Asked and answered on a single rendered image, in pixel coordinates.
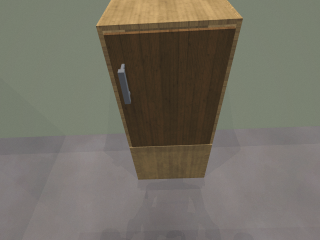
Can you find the handle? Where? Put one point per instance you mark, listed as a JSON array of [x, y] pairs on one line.
[[124, 84]]

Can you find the cupboard door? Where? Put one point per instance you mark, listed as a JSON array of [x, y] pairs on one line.
[[175, 78]]

